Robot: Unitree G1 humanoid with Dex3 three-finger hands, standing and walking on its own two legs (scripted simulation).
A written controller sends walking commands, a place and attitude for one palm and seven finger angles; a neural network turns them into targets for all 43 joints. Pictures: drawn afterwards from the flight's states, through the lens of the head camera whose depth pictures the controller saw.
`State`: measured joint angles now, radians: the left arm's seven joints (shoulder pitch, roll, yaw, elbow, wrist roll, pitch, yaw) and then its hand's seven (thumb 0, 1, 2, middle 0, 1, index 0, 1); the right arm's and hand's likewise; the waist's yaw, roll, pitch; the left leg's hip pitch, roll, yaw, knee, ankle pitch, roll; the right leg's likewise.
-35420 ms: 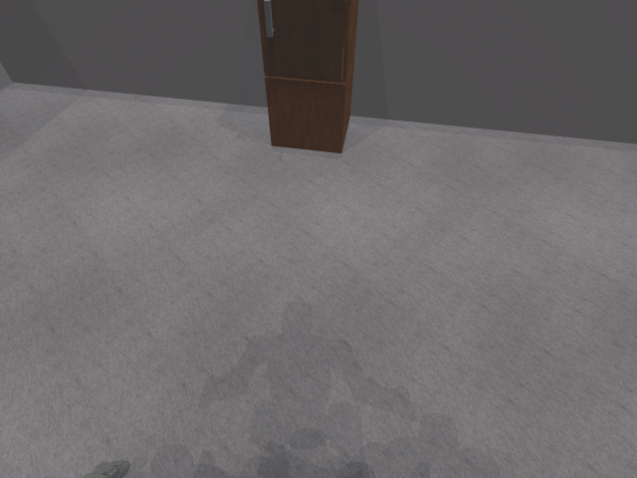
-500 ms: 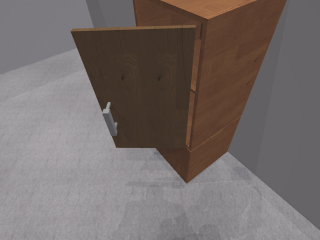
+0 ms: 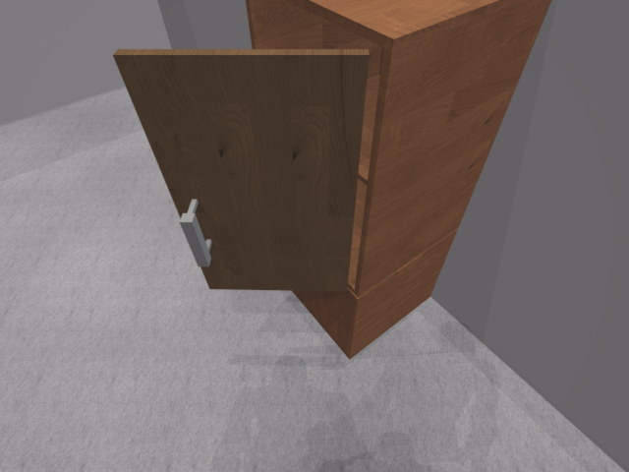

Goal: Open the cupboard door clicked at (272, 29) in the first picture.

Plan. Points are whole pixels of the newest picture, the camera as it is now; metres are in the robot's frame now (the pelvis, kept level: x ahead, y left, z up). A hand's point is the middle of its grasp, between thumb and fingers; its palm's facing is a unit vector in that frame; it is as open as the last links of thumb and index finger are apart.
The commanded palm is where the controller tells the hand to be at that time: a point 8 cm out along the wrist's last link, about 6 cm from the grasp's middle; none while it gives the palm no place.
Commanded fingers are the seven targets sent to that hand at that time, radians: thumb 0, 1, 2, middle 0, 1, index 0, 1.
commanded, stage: look again from close up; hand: left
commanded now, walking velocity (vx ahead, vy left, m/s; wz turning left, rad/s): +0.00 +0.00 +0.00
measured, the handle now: (199, 233) +0.55 +0.27 -0.10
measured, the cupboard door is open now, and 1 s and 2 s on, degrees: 51 51 51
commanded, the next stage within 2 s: shuffle to correct the standing spot in 0.12 s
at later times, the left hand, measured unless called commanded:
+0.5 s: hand out of the picture +0.02 +0.18 -0.18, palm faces +0.06 -0.97 -0.23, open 7.4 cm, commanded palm none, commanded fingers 0.00 0.90 0.90 -0.20 -0.30 -0.20 -0.30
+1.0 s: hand out of the picture +0.04 +0.19 -0.17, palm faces +0.03 -0.97 -0.24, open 7.3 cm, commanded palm none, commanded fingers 0.00 0.90 0.90 -0.20 -0.30 -0.20 -0.30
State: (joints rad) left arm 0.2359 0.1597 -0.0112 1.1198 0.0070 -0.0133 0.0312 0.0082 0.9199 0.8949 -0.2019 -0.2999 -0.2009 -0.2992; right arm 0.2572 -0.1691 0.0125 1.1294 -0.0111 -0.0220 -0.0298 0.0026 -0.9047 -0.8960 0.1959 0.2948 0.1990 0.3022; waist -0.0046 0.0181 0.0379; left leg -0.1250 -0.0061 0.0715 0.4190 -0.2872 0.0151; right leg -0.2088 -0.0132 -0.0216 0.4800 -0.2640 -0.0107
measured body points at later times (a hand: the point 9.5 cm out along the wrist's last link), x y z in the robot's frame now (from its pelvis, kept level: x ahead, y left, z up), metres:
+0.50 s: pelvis +0.00 +0.00 +0.00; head +0.02 -0.01 +0.44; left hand +0.02 +0.23 -0.16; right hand +0.02 -0.23 -0.17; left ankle -0.04 +0.11 -0.74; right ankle +0.00 -0.11 -0.74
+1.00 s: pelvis +0.01 +0.00 -0.01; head +0.02 -0.01 +0.44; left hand +0.04 +0.24 -0.15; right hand +0.02 -0.22 -0.17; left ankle -0.04 +0.11 -0.74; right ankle -0.01 -0.10 -0.74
